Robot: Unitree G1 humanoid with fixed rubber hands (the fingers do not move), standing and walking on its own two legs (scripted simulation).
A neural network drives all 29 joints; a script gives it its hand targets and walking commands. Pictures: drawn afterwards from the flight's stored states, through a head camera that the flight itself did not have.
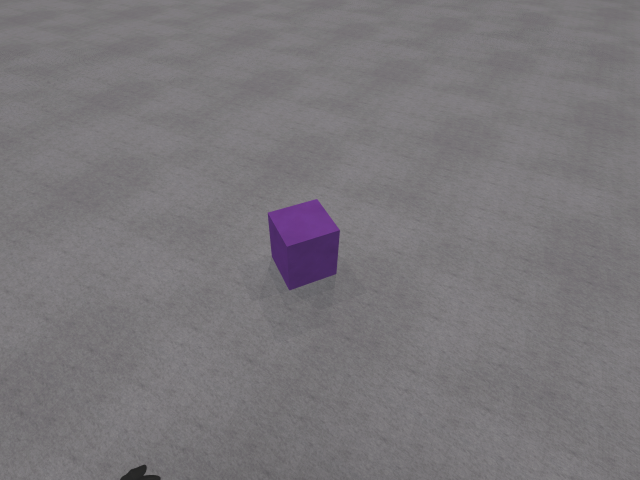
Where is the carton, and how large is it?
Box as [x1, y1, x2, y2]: [268, 199, 339, 289]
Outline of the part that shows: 317,199 268,212 272,257 289,289 334,274 336,271 339,230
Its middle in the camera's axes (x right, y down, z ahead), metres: -0.06 +0.01 +1.54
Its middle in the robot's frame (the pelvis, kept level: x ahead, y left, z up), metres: +1.13 +0.04 -0.63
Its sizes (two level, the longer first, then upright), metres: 0.210 0.200 0.250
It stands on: the floor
